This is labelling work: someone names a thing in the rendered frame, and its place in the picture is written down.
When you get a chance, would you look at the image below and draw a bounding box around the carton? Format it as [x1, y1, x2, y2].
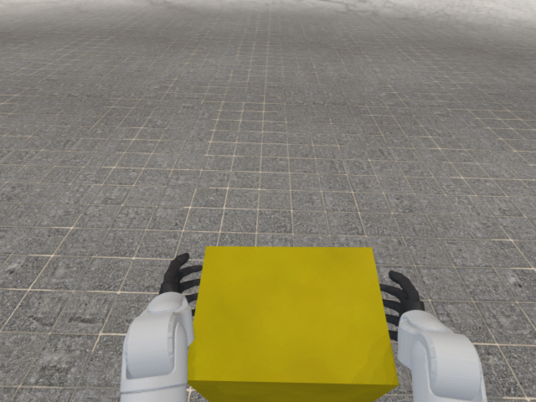
[187, 246, 399, 402]

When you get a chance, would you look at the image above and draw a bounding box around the robot right hand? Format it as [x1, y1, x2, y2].
[379, 271, 425, 342]

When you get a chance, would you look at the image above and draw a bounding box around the robot left forearm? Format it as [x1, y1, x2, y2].
[120, 292, 194, 402]

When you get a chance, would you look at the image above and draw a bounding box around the robot right forearm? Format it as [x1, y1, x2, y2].
[398, 310, 487, 402]

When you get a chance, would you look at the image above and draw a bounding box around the robot left hand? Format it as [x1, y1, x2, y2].
[158, 253, 203, 317]

